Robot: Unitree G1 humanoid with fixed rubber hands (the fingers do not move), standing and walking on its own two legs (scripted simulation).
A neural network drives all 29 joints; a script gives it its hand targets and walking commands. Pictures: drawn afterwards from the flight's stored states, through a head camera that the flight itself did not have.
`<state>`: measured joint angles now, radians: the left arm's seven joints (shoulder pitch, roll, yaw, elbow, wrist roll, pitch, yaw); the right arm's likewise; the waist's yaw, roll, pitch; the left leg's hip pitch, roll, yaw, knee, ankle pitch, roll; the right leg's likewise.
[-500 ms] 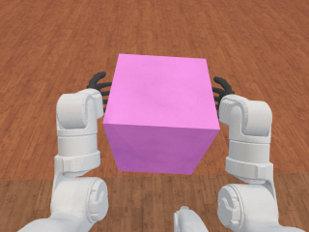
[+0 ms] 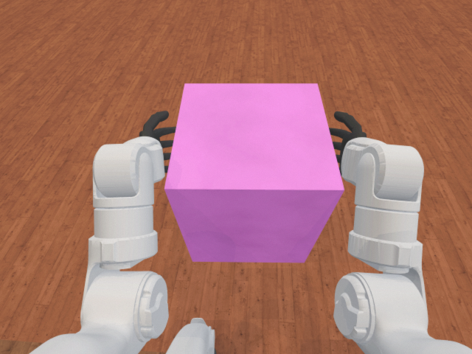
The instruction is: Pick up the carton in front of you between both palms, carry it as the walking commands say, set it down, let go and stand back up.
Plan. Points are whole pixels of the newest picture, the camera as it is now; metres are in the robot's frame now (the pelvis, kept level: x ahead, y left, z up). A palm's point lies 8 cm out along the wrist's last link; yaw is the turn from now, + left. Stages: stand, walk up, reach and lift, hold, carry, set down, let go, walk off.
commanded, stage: carry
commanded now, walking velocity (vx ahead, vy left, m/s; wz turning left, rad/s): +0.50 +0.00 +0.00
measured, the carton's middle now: (249, 180) +0.39 +0.02 +0.09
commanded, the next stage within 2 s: none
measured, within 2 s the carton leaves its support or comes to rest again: neither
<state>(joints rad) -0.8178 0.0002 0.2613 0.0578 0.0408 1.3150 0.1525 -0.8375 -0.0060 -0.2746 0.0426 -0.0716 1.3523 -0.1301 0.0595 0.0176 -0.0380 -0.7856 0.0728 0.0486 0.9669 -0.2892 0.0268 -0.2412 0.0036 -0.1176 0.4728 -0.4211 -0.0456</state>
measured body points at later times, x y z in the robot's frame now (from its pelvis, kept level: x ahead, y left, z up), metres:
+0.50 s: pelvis +0.30 +0.02 +0.03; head +0.32 +0.02 +0.47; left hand +0.70 +0.16 +0.20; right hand +0.68 -0.14 +0.19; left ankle +0.22 +0.11 -0.71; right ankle +0.43 -0.10 -0.68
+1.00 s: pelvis +0.62 +0.02 +0.03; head +0.63 +0.01 +0.48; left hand +0.92 +0.19 +0.11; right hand +0.93 -0.12 +0.11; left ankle +0.75 +0.13 -0.70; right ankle +0.47 -0.08 -0.71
